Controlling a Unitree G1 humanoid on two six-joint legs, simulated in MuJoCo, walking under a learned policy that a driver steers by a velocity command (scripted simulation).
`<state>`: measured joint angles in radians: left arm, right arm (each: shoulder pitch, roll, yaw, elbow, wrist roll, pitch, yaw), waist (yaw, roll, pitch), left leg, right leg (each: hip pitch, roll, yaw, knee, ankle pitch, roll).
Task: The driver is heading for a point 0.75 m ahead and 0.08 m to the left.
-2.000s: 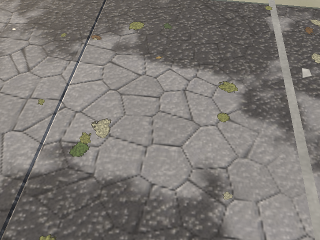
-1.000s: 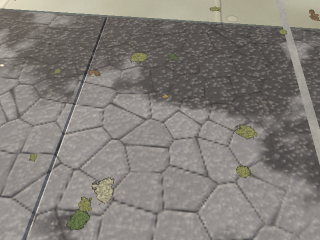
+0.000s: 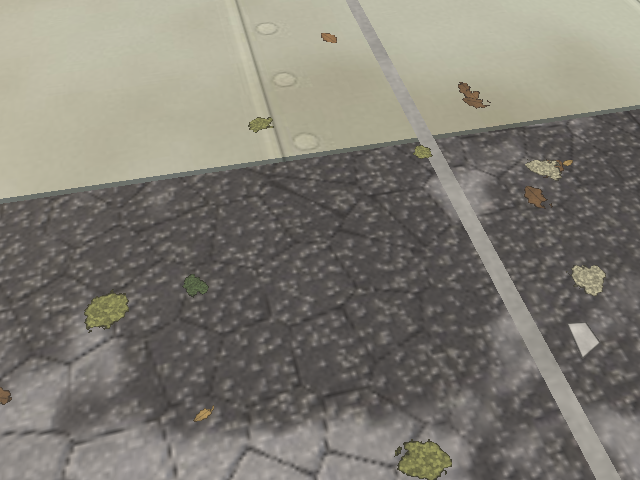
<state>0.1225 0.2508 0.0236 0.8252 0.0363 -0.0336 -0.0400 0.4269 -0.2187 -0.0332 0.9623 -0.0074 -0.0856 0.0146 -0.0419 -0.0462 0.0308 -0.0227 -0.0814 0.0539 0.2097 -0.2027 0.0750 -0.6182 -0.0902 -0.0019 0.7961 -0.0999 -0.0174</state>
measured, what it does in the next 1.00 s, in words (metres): walks ahead: right foot, then left foot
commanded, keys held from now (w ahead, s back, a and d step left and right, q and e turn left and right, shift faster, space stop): w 0.26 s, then no key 0.50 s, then w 0.22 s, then w+q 0.02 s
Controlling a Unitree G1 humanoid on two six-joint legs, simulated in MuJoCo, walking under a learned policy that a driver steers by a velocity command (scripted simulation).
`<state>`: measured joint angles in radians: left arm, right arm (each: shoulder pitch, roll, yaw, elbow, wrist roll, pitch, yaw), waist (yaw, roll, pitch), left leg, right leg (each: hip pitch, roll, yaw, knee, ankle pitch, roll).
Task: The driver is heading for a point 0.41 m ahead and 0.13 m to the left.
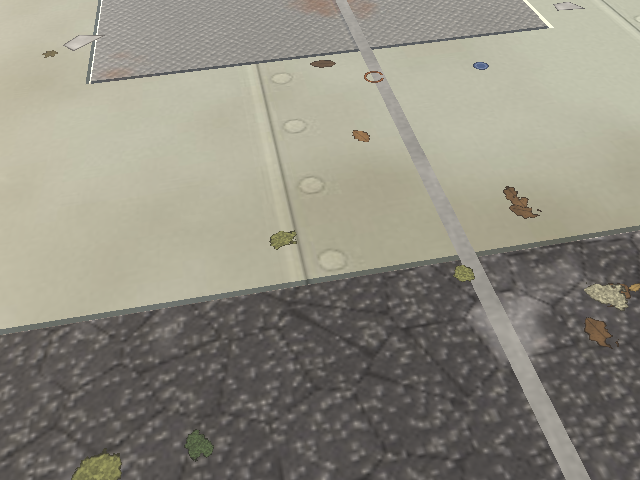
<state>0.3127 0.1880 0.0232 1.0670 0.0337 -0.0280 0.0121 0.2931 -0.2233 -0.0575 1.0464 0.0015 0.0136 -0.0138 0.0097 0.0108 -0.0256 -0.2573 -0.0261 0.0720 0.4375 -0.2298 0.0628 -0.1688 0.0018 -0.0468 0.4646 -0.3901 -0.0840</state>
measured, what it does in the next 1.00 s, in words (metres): walks ahead, turning left: left foot, then right foot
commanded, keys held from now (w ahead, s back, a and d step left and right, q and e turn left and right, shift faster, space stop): w+q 0.50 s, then no key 0.50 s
